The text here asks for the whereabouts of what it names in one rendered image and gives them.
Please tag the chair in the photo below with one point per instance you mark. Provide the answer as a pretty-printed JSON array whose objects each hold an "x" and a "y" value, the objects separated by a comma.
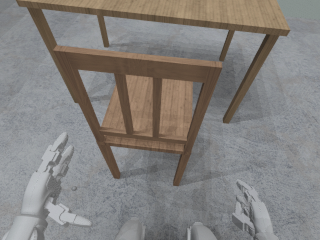
[{"x": 151, "y": 104}]

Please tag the left robot forearm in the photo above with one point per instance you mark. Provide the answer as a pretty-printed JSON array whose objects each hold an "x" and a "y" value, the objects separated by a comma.
[{"x": 26, "y": 227}]

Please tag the table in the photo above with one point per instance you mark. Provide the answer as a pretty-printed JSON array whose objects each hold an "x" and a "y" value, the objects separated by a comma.
[{"x": 253, "y": 16}]

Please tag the robot left thigh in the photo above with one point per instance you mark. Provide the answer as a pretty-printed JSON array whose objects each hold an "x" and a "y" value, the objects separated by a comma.
[{"x": 131, "y": 230}]

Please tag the robot left hand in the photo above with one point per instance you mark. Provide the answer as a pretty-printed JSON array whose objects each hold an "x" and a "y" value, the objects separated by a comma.
[{"x": 45, "y": 181}]

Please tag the robot right hand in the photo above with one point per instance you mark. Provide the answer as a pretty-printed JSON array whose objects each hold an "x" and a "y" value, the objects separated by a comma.
[{"x": 255, "y": 217}]

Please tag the right robot shin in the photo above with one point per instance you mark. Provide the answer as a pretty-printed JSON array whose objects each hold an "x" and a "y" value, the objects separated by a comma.
[{"x": 198, "y": 223}]

